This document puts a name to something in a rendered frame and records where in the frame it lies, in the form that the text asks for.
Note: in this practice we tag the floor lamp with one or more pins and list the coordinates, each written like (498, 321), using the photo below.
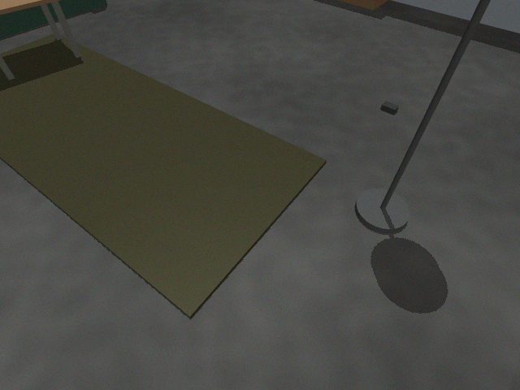
(382, 210)

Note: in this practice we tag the sofa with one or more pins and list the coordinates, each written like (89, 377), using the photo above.
(18, 21)

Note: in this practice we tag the coffee table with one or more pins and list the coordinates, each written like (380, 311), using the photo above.
(7, 6)

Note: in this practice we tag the small box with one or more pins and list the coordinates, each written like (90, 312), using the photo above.
(389, 107)

